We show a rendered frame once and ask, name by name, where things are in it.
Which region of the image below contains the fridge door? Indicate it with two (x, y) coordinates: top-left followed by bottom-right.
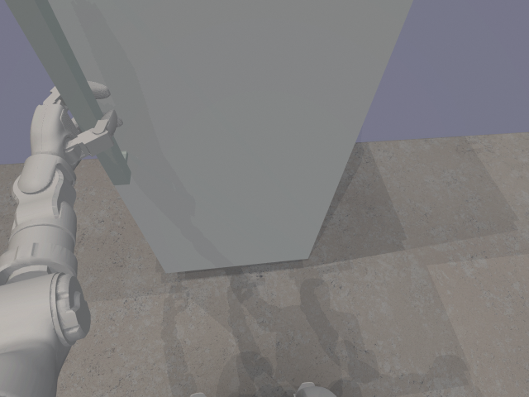
(48, 0), (413, 273)

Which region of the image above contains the robot left hand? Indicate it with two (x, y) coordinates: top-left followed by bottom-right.
(30, 81), (123, 170)

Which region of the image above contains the right robot shin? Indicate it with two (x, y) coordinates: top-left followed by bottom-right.
(295, 382), (315, 394)

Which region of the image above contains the handle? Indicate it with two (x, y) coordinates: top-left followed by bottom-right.
(5, 0), (131, 185)

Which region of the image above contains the left robot upper arm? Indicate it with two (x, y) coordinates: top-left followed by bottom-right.
(0, 272), (91, 397)

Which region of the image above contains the left robot forearm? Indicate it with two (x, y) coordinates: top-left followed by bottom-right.
(0, 154), (78, 286)

